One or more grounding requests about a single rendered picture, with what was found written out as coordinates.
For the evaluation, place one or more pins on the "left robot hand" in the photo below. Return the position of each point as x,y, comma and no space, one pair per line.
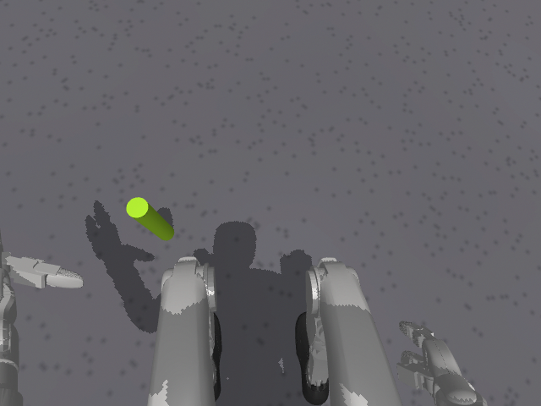
36,273

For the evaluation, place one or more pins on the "left robot arm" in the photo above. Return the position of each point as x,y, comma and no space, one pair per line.
9,344

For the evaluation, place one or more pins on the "can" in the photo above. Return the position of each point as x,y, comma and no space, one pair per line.
140,210

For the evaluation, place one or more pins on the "right robot foot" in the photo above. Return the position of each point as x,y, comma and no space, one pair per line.
313,394

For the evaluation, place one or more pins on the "right robot arm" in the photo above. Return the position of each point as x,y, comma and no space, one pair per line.
455,390

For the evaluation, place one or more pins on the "right robot hand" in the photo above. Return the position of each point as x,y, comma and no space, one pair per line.
420,371

